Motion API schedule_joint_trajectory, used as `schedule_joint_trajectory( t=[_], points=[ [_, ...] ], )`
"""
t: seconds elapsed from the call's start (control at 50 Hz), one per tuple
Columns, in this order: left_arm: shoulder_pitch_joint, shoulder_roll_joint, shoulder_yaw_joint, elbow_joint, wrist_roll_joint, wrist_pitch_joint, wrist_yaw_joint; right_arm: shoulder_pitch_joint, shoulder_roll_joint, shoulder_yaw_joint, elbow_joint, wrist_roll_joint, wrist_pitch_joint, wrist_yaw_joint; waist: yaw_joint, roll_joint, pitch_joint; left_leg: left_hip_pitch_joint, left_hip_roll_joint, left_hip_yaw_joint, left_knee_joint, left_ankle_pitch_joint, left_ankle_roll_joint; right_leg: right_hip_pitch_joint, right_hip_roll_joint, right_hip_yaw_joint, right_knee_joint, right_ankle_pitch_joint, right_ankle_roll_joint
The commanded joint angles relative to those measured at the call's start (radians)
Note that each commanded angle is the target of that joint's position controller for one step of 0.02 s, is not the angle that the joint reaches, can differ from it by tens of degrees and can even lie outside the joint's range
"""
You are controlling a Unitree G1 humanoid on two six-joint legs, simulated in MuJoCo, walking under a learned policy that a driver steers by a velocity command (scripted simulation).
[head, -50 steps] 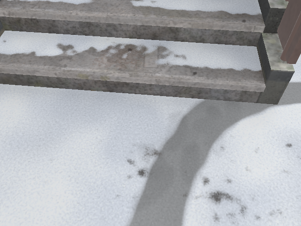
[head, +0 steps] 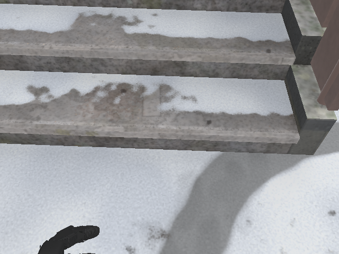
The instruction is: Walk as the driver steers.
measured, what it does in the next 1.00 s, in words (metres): walks ahead: right foot, then left foot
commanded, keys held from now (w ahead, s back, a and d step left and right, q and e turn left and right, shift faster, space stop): w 0.62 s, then w+e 0.38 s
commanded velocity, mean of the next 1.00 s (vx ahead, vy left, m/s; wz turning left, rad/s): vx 0.49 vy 0.00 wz -0.12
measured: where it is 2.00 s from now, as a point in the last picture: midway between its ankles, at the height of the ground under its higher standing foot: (184, 120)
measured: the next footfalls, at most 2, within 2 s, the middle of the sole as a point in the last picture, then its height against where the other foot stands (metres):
right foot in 0.04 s outside the picture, level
left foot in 0.60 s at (127, 239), level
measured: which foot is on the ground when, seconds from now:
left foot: down 0.00-0.04, up 0.06-0.58, down 0.60-1.00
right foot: up 0.00-0.02, down 0.04-0.60, up 0.62-1.00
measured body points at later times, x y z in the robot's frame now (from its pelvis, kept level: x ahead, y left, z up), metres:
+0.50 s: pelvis +0.28 -0.01 +0.02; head +0.30 -0.01 +0.47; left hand +0.25 +0.25 -0.13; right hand +0.47 -0.25 -0.09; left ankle +0.47 +0.14 -0.68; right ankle +0.18 -0.11 -0.73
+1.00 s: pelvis +0.56 +0.04 +0.02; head +0.57 +0.04 +0.47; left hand +0.74 +0.27 -0.10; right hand +0.54 -0.23 -0.12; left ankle +0.49 +0.13 -0.73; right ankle +0.69 -0.14 -0.66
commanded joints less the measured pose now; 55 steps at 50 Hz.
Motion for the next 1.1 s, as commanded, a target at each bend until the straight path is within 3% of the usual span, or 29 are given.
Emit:
schedule_joint_trajectory(
  t=[0.02, 0.04, 0.06, 0.08, 0.1, 0.12, 0.14, 0.16, 0.2, 0.24, 0.32, 0.4, 0.5, 0.56, 0.58, 0.6, 0.62, 0.64, 0.66, 0.68, 0.7, 0.72, 0.76, 0.84, 0.94, 0.96, 1.02, 1.06, 1.1],
  points=[
    [0.118, 0.156, 0.054, -0.025, 0.0, -0.017, 0.0, -0.018, -0.179, -0.04, -0.035, -0.005, 0.007, -0.004, 0.168, 0.151, -0.053, -0.055, 0.252, -0.056, 0.261, 1.062, 0.108, 0.26, 0.071, -0.043, -0.009, -0.064, -0.059],
    [0.312, 0.202, 0.077, 0.031, 0.0, -0.013, 0.009, -0.046, -0.169, -0.035, -0.052, -0.011, 0.01, -0.001, 0.256, 0.147, -0.162, -0.195, 0.211, -0.036, 0.487, 1.03, 0.078, 0.541, 0.039, 0.001, 0.003, -0.043, -0.097],
    [0.485, 0.292, 0.099, 0.064, 0.026, -0.007, 0.019, 0.017, -0.092, -0.012, -0.075, -0.02, 0.001, 0.008, 0.255, -0.029, -0.335, -0.557, 0.095, -0.001, 0.874, 0.621, 0.029, 0.948, -0.218, 0.353, 0.012, -0.131, -0.211],
    [0.517, 0.274, 0.085, 0.079, 0.031, -0.004, 0.014, 0.092, 0.002, 0.016, -0.057, -0.005, -0.026, 0.02, 0.214, -0.213, -0.477, -0.783, -0.05, -0.127, 1.129, -0.168, 0.01, 1.099, -0.382, 0.786, -0.176, -0.323, -0.303],
    [0.451, 0.198, 0.064, 0.076, 0.019, -0.007, 0.013, -0.025, -0.106, -0.014, -0.08, 0.027, -0.049, 0.023, 0.222, -0.145, -0.338, -0.886, 0.012, -0.189, 1.225, -0.145, 0.036, 0.987, -0.33, 0.738, -0.238, -0.384, -0.242],
    [0.333, 0.164, 0.051, 0.053, 0.011, -0.011, 0.013, -0.124, -0.149, -0.025, -0.118, 0.042, -0.059, 0.019, 0.188, -0.099, -0.18, -0.915, 0.067, -0.14, 1.203, -0.041, 0.049, 0.797, -0.302, 0.572, -0.271, -0.304, -0.198],
    [0.253, 0.134, 0.04, 0.039, 0.019, -0.016, 0.008, -0.167, -0.149, -0.03, -0.126, 0.032, -0.059, 0.008, 0.149, -0.007, -0.114, -0.857, 0.115, -0.119, 1.155, 0.051, 0.049, 0.624, -0.268, 0.455, -0.305, -0.188, -0.179],
    [0.215, 0.109, 0.033, 0.037, 0.03, -0.023, 0.002, -0.16, -0.13, -0.038, -0.125, 0.018, -0.048, 0.001, 0.107, 0.004, -0.078, -0.79, 0.148, -0.118, 1.102, 0.103, 0.05, 0.502, -0.228, 0.363, -0.336, -0.123, -0.162],
    [0.219, 0.09, 0.027, 0.06, 0.034, -0.025, -0.003, -0.106, -0.076, -0.037, -0.117, 0.013, -0.02, -0.003, 0.063, -0.039, -0.063, -0.708, 0.176, -0.116, 1.034, 0.13, 0.047, 0.397, -0.183, 0.274, -0.389, -0.116, -0.16],
    [0.254, 0.118, 0.031, 0.081, 0.034, -0.028, 0.007, -0.143, -0.081, -0.043, -0.136, 0.011, -0.004, -0.009, 0.055, -0.045, -0.021, -0.741, 0.187, -0.101, 0.965, 0.166, 0.03, 0.348, -0.172, 0.221, -0.427, -0.087, -0.17],
    [0.342, 0.159, 0.036, 0.104, 0.034, -0.019, 0.037, -0.32, -0.103, -0.052, -0.198, -0.006, -0.005, -0.007, 0.093, -0.022, 0.022, -0.882, 0.194, -0.093, 0.735, 0.376, -0.003, 0.409, -0.169, 0.182, -0.45, -0.039, -0.16],
    [0.416, 0.18, 0.037, 0.124, 0.019, -0.013, 0.048, -0.467, -0.083, -0.041, -0.238, 0.001, -0.015, 0.009, 0.14, -0.023, 0.033, -0.84, 0.147, -0.052, 0.501, 0.513, -0.009, 0.463, -0.147, 0.122, -0.449, -0.033, -0.126],
    [0.488, 0.195, 0.047, 0.163, 0.01, 0.005, 0.052, -0.594, -0.093, -0.03, -0.292, 0.012, -0.026, 0.038, 0.171, -0.026, 0.067, -0.865, 0.124, -0.051, 0.364, 0.432, 0.008, 0.625, -0.209, 0.124, -0.379, -0.032, -0.114],
    [0.462, 0.218, 0.058, 0.162, 0.01, 0.017, 0.055, -0.541, -0.133, -0.041, -0.296, 0.013, -0.037, 0.05, 0.12, -0.058, 0.025, -0.738, 0.086, -0.023, 0.324, 0.317, 0.048, 0.674, -0.231, 0.123, -0.275, 0.162, -0.088],
    [0.435, 0.217, 0.057, 0.155, 0.012, 0.021, 0.055, -0.446, -0.162, -0.056, -0.271, 0.011, -0.04, 0.047, 0.063, -0.061, -0.035, -0.595, 0.05, 0.009, 0.304, 0.307, 0.069, 0.661, -0.202, 0.094, -0.161, 0.341, -0.069],
    [0.426, 0.191, 0.047, 0.143, 0.02, 0.022, 0.056, -0.262, -0.216, -0.083, -0.214, 0.009, -0.042, 0.037, -0.012, -0.039, -0.152, -0.334, 0.046, 0.003, 0.317, 0.332, 0.104, 0.573, -0.145, 0.054, 0.048, 0.405, -0.04],
    [0.484, 0.121, 0.02, 0.118, 0.033, 0.012, 0.052, -0.087, -0.315, -0.108, -0.179, -0.013, -0.042, 0.029, -0.029, 0.113, -0.321, 0.071, 0.281, -0.307, 0.335, 0.305, 0.214, 0.239, -0.045, -0.008, 0.42, 0.131, 0.018],
    [0.546, 0.034, -0.008, 0.13, 0.028, -0.011, 0.043, -0.033, -0.324, -0.108, -0.16, -0.011, -0.037, 0.034, -0.006, 0.326, -0.437, 0.275, 0.433, -0.71, 0.18, 0.141, 0.307, -0.048, 0.102, 0.076, 0.677, -0.565, 0.048],
    [0.462, 0.151, 0.022, 0.127, -0.006, -0.028, 0.039, -0.068, -0.234, -0.081, -0.167, -0.007, -0.042, 0.032, -0.026, 0.225, -0.359, 0.212, 0.404, -0.674, 0.141, 0.068, 0.256, -0.149, 0.047, 0.19, 0.79, -0.562, 0.021],
    [0.381, 0.188, 0.031, 0.1, -0.022, -0.037, 0.04, -0.172, -0.2, -0.069, -0.189, -0.004, -0.045, 0.028, -0.003, 0.172, -0.228, 0.06, 0.383, -0.513, 0.122, 0.151, 0.21, -0.182, -0.007, 0.167, 0.786, -0.459, 0.002],
    [0.34, 0.185, 0.034, 0.096, -0.011, -0.033, 0.049, -0.259, -0.17, -0.058, -0.206, -0.01, -0.048, 0.029, 0.031, 0.091, -0.161, -0.093, 0.353, -0.4, 0.087, 0.248, 0.189, -0.131, -0.056, 0.145, 0.742, -0.366, 0.004],
    [0.337, 0.169, 0.04, 0.099, -0.001, -0.019, 0.056, -0.306, -0.138, -0.049, -0.208, -0.015, -0.052, 0.032, 0.066, 0.084, -0.109, -0.207, 0.32, -0.309, 0.046, 0.308, 0.174, -0.077, -0.087, 0.149, 0.693, -0.312, 0.006],
    [0.378, 0.117, 0.038, 0.112, -0.003, 0.011, 0.055, -0.322, -0.114, -0.041, -0.191, -0.025, -0.058, 0.034, 0.107, 0.112, -0.082, -0.304, 0.282, -0.196, -0.012, 0.358, 0.16, 0.004, -0.108, 0.155, 0.66, -0.256, 0.004],
    [0.319, 0.105, 0.045, 0.087, 0.004, 0.034, 0.057, -0.286, -0.158, -0.052, -0.163, -0.034, -0.059, 0.014, 0.116, 0.083, -0.028, -0.315, 0.27, -0.038, -0.047, 0.529, 0.16, -0.093, -0.1, 0.174, 0.581, -0.118, 0.026],
    [0.142, 0.081, 0.039, 0.017, 0.016, 0.026, 0.039, -0.274, -0.178, -0.049, -0.171, -0.025, -0.047, -0.014, 0.075, 0.064, 0.015, -0.303, 0.228, 0.108, -0.07, 0.573, 0.121, -0.072, -0.06, 0.091, 0.275, 0.087, 0.048],
    [0.174, 0.054, 0.029, 0.031, 0.023, 0.04, 0.037, -0.226, -0.175, -0.047, -0.155, -0.027, -0.035, -0.017, 0.069, 0.093, -0.013, -0.245, 0.251, 0.111, -0.048, 0.583, 0.13, -0.061, -0.055, 0.041, 0.333, 0.051, 0.055],
    [0.095, 0.067, 0.026, -0.02, 0.015, 0.048, 0.02, -0.191, -0.181, -0.048, -0.145, -0.016, -0.011, -0.02, 0.051, 0.068, 0.034, -0.133, 0.292, 0.128, 0.006, 0.658, 0.128, -0.141, -0.059, 0.036, 0.299, -0.03, 0.036],
    [0.1, 0.07, 0.026, -0.05, 0.021, 0.056, 0.01, -0.192, -0.19, -0.047, -0.144, -0.018, 0.013, -0.029, 0.075, 0.094, 0.025, -0.016, 0.353, 0.12, 0.092, 0.908, 0.119, -0.197, -0.053, 0.008, 0.373, -0.209, 0.001],
    [0.161, 0.112, 0.042, -0.061, 0.018, 0.062, -0.003, -0.258, -0.214, -0.048, -0.186, -0.026, 0.027, -0.037, 0.128, 0.132, -0.031, -0.065, 0.317, 0.192, 0.237, 1.247, 0.078, 0.02, 0.014, -0.077, 0.299, -0.274, -0.03]
  ],
)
